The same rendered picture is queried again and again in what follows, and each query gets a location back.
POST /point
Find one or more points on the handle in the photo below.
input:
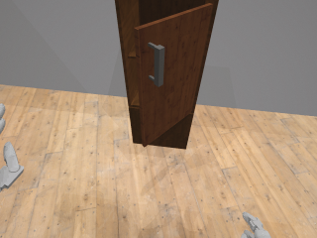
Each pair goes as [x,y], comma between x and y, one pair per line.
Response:
[158,64]

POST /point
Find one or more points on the robot right hand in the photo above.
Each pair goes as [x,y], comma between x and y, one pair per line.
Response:
[256,226]

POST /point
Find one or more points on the cupboard door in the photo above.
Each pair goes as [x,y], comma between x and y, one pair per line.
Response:
[183,36]

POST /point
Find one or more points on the robot left hand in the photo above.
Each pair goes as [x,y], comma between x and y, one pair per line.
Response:
[12,170]

